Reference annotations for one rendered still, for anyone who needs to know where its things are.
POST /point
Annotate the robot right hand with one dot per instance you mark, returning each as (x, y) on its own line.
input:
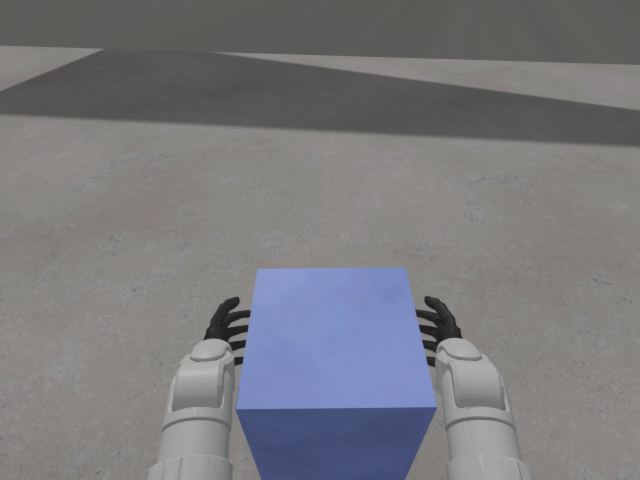
(445, 322)

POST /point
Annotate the robot right forearm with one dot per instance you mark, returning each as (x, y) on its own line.
(478, 419)

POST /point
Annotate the robot left forearm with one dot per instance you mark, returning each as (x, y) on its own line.
(198, 416)

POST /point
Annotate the robot left hand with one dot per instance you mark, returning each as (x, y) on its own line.
(222, 319)

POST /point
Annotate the carton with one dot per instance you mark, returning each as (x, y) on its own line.
(335, 383)

